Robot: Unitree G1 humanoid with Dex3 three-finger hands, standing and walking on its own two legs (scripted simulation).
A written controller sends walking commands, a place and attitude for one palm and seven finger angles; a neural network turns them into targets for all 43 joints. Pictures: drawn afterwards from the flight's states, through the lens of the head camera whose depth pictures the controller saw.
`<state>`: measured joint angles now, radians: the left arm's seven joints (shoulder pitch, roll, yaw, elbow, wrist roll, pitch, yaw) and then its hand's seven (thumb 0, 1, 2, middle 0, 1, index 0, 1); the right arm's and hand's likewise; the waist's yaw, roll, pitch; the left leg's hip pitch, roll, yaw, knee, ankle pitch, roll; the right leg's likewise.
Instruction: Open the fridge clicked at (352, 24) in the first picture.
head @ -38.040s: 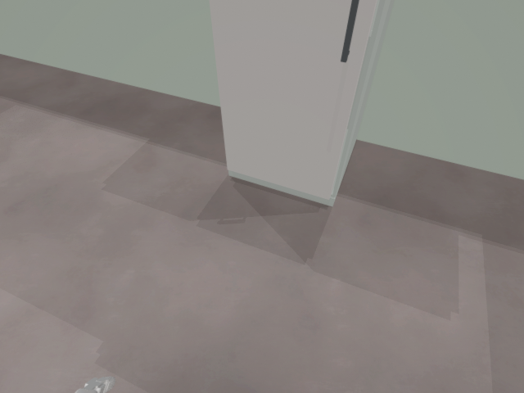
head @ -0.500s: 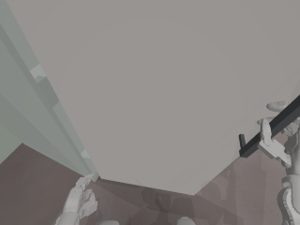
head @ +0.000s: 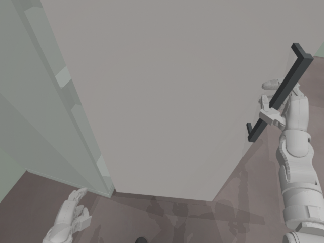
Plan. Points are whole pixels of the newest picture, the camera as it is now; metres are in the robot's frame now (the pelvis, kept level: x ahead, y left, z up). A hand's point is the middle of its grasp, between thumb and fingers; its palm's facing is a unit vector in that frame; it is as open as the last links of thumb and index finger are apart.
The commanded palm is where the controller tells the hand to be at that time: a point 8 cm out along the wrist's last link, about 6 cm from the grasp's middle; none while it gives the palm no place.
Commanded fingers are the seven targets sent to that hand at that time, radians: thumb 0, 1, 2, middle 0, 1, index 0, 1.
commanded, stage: stop walking and hold the door back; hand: right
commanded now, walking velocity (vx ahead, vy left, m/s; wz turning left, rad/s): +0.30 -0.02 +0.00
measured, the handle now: (270, 101) +0.42 -0.23 +0.15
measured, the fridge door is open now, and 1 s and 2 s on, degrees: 79 69 68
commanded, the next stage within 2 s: loosen the grip on the handle in 0.66 s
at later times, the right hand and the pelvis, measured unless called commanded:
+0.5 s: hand (261, 96) +0.44 -0.21 +0.15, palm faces +0.26 +0.93 -0.24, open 5.3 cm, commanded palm +0.39 -0.27 +0.13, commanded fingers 0.00 -0.90 -0.90 0.45 1.40 0.45 1.40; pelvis -0.04 +0.01 -0.02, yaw +4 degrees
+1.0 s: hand (263, 89) +0.48 -0.23 +0.14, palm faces +0.23 +0.94 -0.24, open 8.3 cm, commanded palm +0.41 -0.27 +0.14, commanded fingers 0.00 0.55 -0.20 0.41 1.35 0.41 1.35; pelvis +0.00 -0.04 -0.01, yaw +5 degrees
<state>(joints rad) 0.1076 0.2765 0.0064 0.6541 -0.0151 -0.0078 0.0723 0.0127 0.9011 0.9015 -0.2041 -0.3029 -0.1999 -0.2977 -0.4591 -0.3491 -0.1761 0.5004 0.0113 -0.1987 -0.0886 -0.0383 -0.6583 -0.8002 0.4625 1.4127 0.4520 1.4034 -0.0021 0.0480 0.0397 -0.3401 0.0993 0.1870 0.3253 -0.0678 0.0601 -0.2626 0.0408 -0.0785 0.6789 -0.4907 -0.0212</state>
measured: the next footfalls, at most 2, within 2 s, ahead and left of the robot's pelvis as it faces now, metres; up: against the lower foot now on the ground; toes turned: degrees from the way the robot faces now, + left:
right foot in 0.08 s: +0.00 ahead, -0.11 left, +0.00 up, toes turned -4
left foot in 0.46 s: +0.02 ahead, +0.15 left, +0.00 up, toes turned +6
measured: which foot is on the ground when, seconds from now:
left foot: down 0.00-0.08, up 0.10-0.44, down 0.46-1.00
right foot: up 0.00-0.06, down 0.08-0.48, up 0.50-0.78, down 0.80-1.00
